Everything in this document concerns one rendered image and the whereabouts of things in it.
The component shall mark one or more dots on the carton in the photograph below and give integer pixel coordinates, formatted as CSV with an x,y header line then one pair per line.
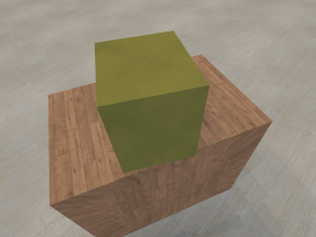
x,y
151,98

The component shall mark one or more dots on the pedestal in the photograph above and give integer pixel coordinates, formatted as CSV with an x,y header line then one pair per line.
x,y
88,186

